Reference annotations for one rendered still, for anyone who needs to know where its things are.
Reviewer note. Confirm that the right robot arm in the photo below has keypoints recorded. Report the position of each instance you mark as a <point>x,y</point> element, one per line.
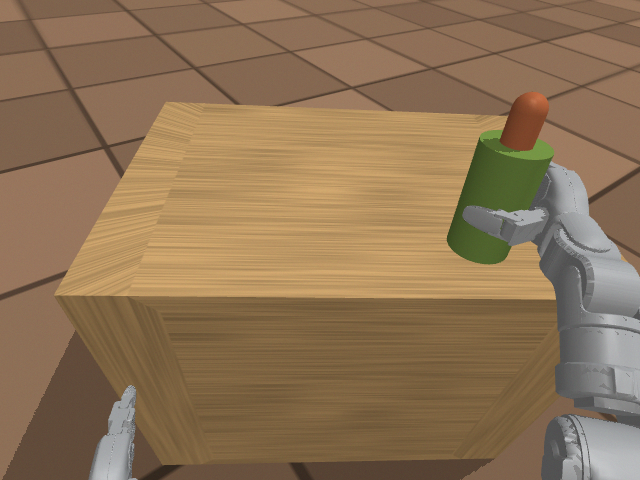
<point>598,317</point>

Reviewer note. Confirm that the bottle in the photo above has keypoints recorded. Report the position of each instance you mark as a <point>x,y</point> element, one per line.
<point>506,171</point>

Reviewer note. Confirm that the left robot hand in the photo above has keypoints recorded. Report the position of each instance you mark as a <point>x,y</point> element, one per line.
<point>114,453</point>

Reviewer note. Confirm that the right robot hand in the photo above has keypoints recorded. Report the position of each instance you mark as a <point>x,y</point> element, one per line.
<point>561,191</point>

